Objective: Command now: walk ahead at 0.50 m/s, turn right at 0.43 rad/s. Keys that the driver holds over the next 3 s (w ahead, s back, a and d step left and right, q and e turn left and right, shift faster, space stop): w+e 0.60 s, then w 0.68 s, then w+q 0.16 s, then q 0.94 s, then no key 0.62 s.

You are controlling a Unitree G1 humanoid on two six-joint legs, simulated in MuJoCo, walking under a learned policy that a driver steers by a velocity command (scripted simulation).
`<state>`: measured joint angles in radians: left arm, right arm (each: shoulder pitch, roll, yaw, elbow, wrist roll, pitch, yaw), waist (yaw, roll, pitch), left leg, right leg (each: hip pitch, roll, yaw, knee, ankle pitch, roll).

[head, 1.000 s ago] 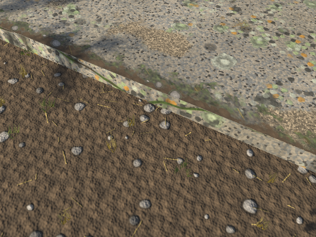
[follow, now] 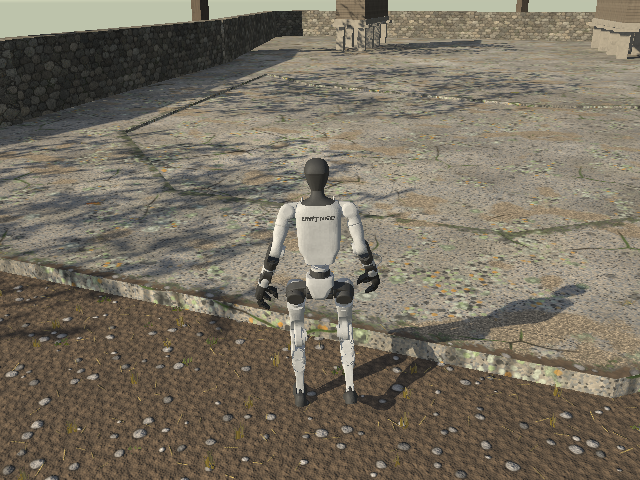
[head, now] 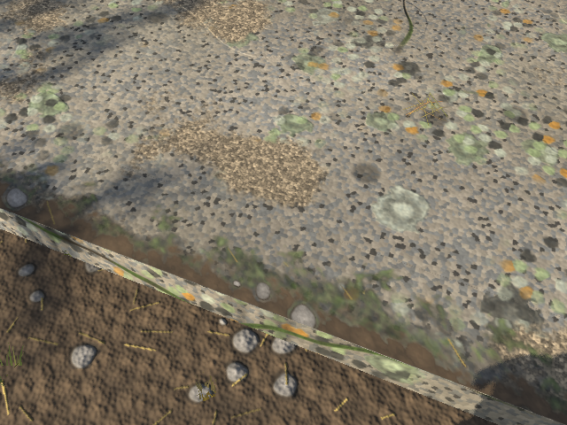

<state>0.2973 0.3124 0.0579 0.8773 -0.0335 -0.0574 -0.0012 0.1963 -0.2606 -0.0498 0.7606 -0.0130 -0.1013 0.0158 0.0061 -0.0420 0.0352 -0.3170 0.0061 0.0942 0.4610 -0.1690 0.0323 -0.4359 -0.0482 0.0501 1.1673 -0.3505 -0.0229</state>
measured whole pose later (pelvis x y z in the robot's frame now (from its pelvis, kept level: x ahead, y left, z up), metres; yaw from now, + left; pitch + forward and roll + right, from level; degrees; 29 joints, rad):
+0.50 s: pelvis +0.26 -0.07 -0.01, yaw -18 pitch +1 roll +1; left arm 0.18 0.30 0.08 0.74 -0.02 -0.05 -0.04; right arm 0.20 -0.30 -0.06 0.80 0.01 -0.10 -0.01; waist 0.00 0.01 0.07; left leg -0.36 0.06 -0.01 1.20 -0.42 -0.01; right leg -0.39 0.08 -0.02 0.55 -0.19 -0.10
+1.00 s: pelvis +0.52 -0.11 +0.00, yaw -27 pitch +3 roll +1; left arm 0.32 0.27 0.05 0.79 -0.03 -0.03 0.01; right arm 0.17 -0.23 -0.04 0.77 -0.02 -0.06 0.00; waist 0.00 -0.03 -0.01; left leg -0.15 0.01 0.04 0.42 -0.32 0.01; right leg -0.55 0.09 0.10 1.49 -0.59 0.01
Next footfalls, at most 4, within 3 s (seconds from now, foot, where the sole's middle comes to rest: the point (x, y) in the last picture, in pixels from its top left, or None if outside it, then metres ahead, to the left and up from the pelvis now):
0.38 right None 0.34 -0.16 -0.77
0.70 left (283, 387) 0.56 0.01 -0.77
1.24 right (429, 301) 0.73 -0.34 -0.66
1.76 left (375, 201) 1.04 -0.24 -0.66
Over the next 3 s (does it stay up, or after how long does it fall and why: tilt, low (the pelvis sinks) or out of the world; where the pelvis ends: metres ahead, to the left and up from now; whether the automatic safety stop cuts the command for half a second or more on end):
stays up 0.90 -0.31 0.11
